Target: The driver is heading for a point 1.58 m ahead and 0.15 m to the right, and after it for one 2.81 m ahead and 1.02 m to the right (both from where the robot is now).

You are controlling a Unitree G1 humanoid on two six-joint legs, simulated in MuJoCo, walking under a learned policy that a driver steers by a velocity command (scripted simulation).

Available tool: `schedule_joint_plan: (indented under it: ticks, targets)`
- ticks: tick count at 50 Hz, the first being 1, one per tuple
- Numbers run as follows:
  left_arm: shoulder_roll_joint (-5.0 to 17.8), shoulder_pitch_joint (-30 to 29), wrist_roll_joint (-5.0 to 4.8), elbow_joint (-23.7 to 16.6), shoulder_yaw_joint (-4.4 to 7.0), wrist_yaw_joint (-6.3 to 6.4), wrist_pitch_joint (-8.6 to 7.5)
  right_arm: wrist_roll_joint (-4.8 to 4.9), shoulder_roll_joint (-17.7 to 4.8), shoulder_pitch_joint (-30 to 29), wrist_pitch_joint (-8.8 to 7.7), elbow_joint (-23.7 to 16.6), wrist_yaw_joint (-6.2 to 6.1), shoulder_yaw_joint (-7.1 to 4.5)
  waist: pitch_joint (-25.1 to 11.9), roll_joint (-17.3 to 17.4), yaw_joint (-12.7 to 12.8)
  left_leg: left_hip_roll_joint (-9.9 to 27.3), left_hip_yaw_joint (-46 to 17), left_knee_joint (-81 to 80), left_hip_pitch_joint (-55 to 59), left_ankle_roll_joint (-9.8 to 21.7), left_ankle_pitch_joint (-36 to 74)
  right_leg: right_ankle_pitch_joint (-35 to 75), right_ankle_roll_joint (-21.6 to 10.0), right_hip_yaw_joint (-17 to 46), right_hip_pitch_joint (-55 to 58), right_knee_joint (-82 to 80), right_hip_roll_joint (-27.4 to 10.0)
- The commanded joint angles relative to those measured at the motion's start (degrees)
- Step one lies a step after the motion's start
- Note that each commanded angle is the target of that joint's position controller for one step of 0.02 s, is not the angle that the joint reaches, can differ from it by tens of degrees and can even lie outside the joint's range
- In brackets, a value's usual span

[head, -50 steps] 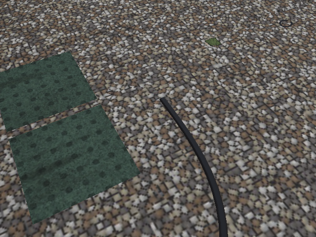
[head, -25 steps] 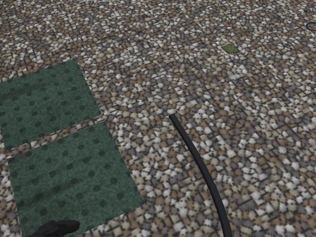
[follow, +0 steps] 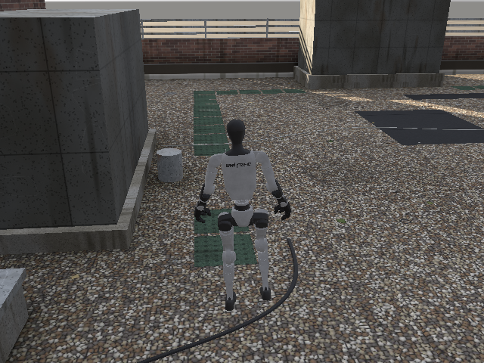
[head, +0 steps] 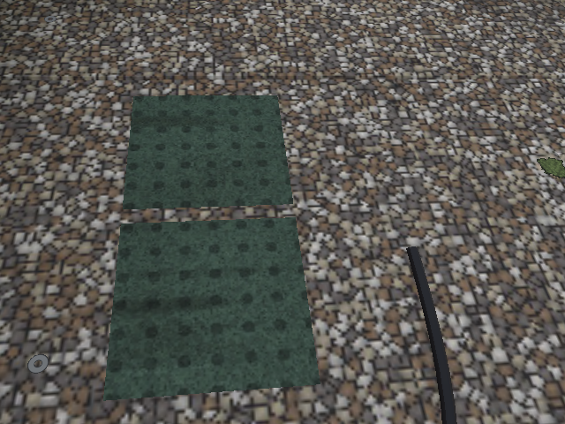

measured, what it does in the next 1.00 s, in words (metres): steps on the spot: right foot, then left foot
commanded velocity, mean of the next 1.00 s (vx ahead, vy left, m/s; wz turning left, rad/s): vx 0.00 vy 0.00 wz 0.21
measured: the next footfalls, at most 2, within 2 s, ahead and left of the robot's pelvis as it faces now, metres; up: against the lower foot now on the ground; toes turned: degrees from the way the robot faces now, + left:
right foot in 0.26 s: +0.07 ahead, -0.14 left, +0.00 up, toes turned +12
left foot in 0.56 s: +0.00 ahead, +0.12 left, +0.00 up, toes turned +7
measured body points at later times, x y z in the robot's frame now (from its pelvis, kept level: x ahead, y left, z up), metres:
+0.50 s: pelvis +0.01 -0.03 +0.00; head +0.04 -0.04 +0.45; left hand +0.10 +0.25 -0.11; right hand +0.20 -0.28 -0.11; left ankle -0.04 +0.11 -0.71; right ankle +0.03 -0.15 -0.74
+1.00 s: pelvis +0.00 +0.00 -0.01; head +0.01 +0.00 +0.44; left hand +0.04 +0.28 -0.14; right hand +0.16 -0.22 -0.12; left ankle -0.04 +0.11 -0.74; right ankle +0.03 -0.15 -0.74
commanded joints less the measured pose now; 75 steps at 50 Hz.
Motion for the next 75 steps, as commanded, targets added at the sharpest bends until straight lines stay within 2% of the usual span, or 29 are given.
schedule_joint_plan:
  ticks: [1,6,9,11,12,13,14,15,16,18,21,23,25,27,28,29,30,31,32,35,47,67,68,69,70,72,73,74,75]
  targets:
    - [2.71,-2.96,-0.22,-4.41,0.24,-0.18,-1.23,0.42,-9.90,-0.75,-0.50,-4.57,-0.94,-2.85,-7.30,8.93,-0.22,12.47,-15.12,-6.51,12.19,8.97,14.80,1.75,1.01,2.64,-3.15,-7.59,-0.27]
    - [3.43,-3.06,-0.78,-4.58,0.08,-1.41,-1.97,0.26,-11.18,-1.55,0.42,-5.90,-0.48,-3.51,-6.60,10.69,-0.92,11.89,-20.33,-5.68,8.36,10.20,12.72,-1.07,1.00,2.95,5.10,-18.13,1.43]
    - [4.00,-1.11,-0.97,-4.15,0.06,-2.22,-2.49,0.45,-10.24,-2.80,0.73,-6.35,-0.01,-3.13,-8.01,11.11,-0.86,11.87,-22.18,-3.32,9.53,9.84,18.16,-1.29,0.08,2.26,9.62,-23.73,1.14]
    - [3.44,1.18,-0.78,-3.65,-0.10,-2.85,-2.94,1.04,-9.38,-4.24,1.03,-6.46,-0.06,-2.66,-8.30,10.46,0.99,9.98,-21.76,-0.91,8.58,7.83,18.64,5.94,-1.44,0.95,15.94,-34.47,1.01]
    - [4.00,2.29,-0.29,-3.40,0.02,-2.99,-3.08,1.16,-8.58,-3.72,1.04,-6.31,-0.20,-2.38,-8.19,9.24,1.46,8.23,-20.87,0.22,6.14,5.58,13.96,13.16,-2.76,1.69,21.00,-39.91,-0.74]
    - [6.94,3.06,0.81,-3.94,0.50,-2.79,-3.03,0.23,-6.33,-1.94,0.82,-6.35,-0.23,-1.67,-9.04,2.82,0.37,4.52,-16.93,5.83,1.10,2.31,3.57,19.56,-5.66,8.64,26.71,-41.33,-8.83]
    - [10.80,0.80,1.43,-4.18,1.06,-2.43,-2.51,-0.17,-4.86,1.35,0.22,-6.67,0.05,-1.30,-6.79,-10.47,-3.56,-4.55,-7.33,13.16,-7.63,-1.33,-15.21,32.17,-12.96,18.50,28.77,-41.27,-17.32]
    - [7.46,1.24,1.97,-4.32,0.33,-2.43,-2.70,-0.74,-8.57,-1.25,-0.29,-6.92,-0.12,-2.30,-6.72,-12.50,-0.46,-3.35,-5.25,22.85,-9.66,-4.25,-24.83,31.51,-20.27,24.76,25.15,-42.83,-23.04]
    - [6.59,0.69,1.54,-4.78,0.01,-2.32,-2.92,-0.01,-11.55,-2.22,-0.31,-6.23,-0.25,-3.50,-5.43,-8.77,0.36,-2.59,-5.86,31.04,-10.94,-5.46,-23.94,29.50,-20.73,22.95,24.87,-42.94,-21.49]
    - [5.60,-1.48,-0.05,-4.82,-0.42,-2.05,-2.94,0.14,-9.58,-1.36,0.60,-4.52,-0.47,-3.52,-4.09,-6.00,-0.45,-2.16,-6.58,35.96,-12.69,-7.27,-19.51,27.61,-16.97,16.38,25.39,-41.49,-16.68]
    - [3.68,-2.08,-0.17,-3.95,-1.30,-2.00,-2.25,0.21,-4.33,-1.15,1.00,-3.93,-0.08,-1.77,-4.40,-6.94,-0.81,-0.58,-2.67,27.25,-7.88,-8.69,-15.52,30.54,-15.14,9.34,25.17,-40.44,-11.97]
    - [4.00,-1.03,-0.04,-3.49,-1.25,-2.03,-1.50,0.17,-2.06,-3.73,0.68,-4.44,0.25,-0.63,-5.33,-9.17,1.13,1.04,1.16,16.52,-2.67,-8.80,-15.11,31.75,-14.80,7.60,25.67,-39.42,-10.76]
    - [5.44,1.02,-0.23,-2.78,-1.06,-2.12,-0.98,0.81,-3.28,-3.48,0.59,-3.90,0.32,-1.02,-6.00,-9.59,1.87,0.77,2.80,7.31,1.33,-8.42,-10.78,31.76,-15.21,8.93,26.67,-38.16,-11.49]
    - [4.77,1.90,-0.98,-2.03,-1.61,-2.27,-1.12,0.40,-3.84,-0.96,0.51,-2.18,0.33,-1.17,-5.26,-7.89,0.33,0.44,3.34,-7.46,8.89,-6.38,2.32,28.06,-12.74,8.70,24.29,-37.36,-10.49]
    - [3.96,3.55,-0.64,-1.52,-2.04,-2.49,-1.80,-0.30,-5.78,-1.13,0.49,-2.62,0.04,-1.33,-6.04,-5.39,0.95,3.29,-0.58,-7.63,14.18,-4.78,8.76,23.12,-9.52,8.60,21.00,-37.35,-9.80]
    - [2.99,4.43,0.81,-1.77,-2.51,-3.04,-2.71,-0.86,-9.43,-0.54,0.60,-3.16,-0.47,-1.93,-7.68,2.04,2.73,8.71,-5.31,-3.45,17.87,-2.38,21.36,16.86,-6.35,4.95,17.77,-34.26,-6.58]
    - [0.98,5.57,0.84,-1.09,-2.97,-3.22,-3.16,-1.12,-8.19,-2.03,0.55,-2.02,0.01,-1.68,-8.02,9.42,4.34,8.88,-5.19,-2.06,11.99,0.61,13.12,8.06,-3.50,0.96,20.86,-36.12,-3.20]
    - [3.04,2.18,1.02,-0.70,-2.79,-3.10,-3.07,-1.15,-5.19,-3.07,0.17,-2.77,0.73,-1.13,-5.54,6.78,1.81,6.97,-4.79,-3.19,8.67,0.64,5.28,8.09,-1.75,0.28,22.11,-35.03,-2.63]
    - [3.34,0.53,0.75,-0.59,-2.59,-2.98,-2.87,-1.56,-4.19,-2.55,-0.20,-2.12,0.89,-0.77,-4.14,5.57,1.17,6.22,-4.42,-3.82,7.06,-0.21,2.07,8.70,-1.53,0.02,21.96,-34.45,-2.45]
    - [2.71,1.28,0.38,0.42,-2.69,-2.25,-1.86,-1.26,-4.45,-1.66,-1.37,-1.40,0.77,-0.51,-1.08,6.25,1.50,5.32,-3.75,-3.79,4.23,-1.42,2.18,10.54,-2.16,0.53,21.59,-34.17,-2.75]
    - [2.71,3.39,-0.02,6.97,-2.50,-1.24,-1.50,-0.89,-2.91,0.09,-2.24,0.86,0.43,0.23,-0.93,2.41,1.44,4.07,-2.77,-3.24,4.37,-1.33,2.85,12.22,-1.23,0.84,22.77,-34.53,-3.00]
    - [2.05,5.55,-0.31,15.36,-2.57,-0.05,-0.77,-0.38,-2.22,3.08,-2.48,9.48,-0.10,0.66,0.17,1.88,1.65,2.45,-0.21,-3.64,4.91,-2.05,4.46,13.03,-1.47,0.57,23.20,-35.55,-2.60]
    - [1.36,6.57,-0.35,16.05,-2.73,-0.01,-0.68,-0.33,-2.11,4.04,-2.36,10.42,-0.21,0.68,-0.97,2.39,1.66,2.06,0.02,-4.38,5.35,-1.84,-1.76,7.90,-1.61,-0.55,23.46,-35.17,-1.66]
    - [1.24,6.79,-0.71,16.37,-2.67,0.05,-0.62,-0.01,-3.12,4.38,-2.09,10.87,-0.41,0.33,-0.07,3.37,1.31,1.87,-0.63,-5.33,4.76,-0.88,-12.85,-0.24,-2.08,-2.43,21.62,-33.08,0.08]
    - [1.11,6.28,-0.98,16.08,-2.64,0.02,-0.78,0.30,-4.56,4.66,-1.90,11.01,-0.55,-0.11,1.85,5.38,0.79,3.25,-3.33,-7.31,3.32,0.83,-24.43,-7.75,-2.67,-3.97,18.30,-30.17,1.48]
    - [-0.04,3.43,-1.19,14.09,-2.89,-0.52,-2.33,0.86,-7.18,7.43,-2.38,11.61,-0.58,-0.82,5.80,11.28,-0.79,11.40,-15.35,-14.63,2.90,5.85,-38.41,-9.45,-3.63,-5.47,10.28,-21.59,1.82]
    - [-0.73,2.56,-1.44,13.22,-3.09,-1.04,-3.42,1.23,-8.37,8.11,-2.94,12.08,-0.56,-1.25,7.69,13.25,-1.01,15.67,-21.83,-17.37,1.19,8.64,-39.31,-7.18,-4.61,-3.89,9.20,-17.48,0.16]
    - [-0.58,2.91,-1.85,12.99,-3.00,-1.61,-4.40,1.29,-8.12,6.93,-3.50,11.94,-0.54,-1.21,8.91,13.18,-0.19,17.61,-24.08,-18.14,0.77,9.94,-36.73,-7.30,-5.91,-2.38,7.95,-16.17,-1.56]
    - [-0.67,4.00,-2.24,13.15,-3.02,-2.20,-5.22,1.35,-7.38,4.88,-3.87,11.39,-0.41,-1.02,9.09,12.65,0.99,17.63,-22.89,-17.32,1.18,9.62,-32.88,-8.79,-7.23,-2.04,8.59,-18.63,-2.40]
Over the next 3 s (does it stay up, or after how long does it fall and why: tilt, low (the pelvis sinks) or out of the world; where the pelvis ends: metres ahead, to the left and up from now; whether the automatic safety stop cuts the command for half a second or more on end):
stays up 0.80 0.02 0.00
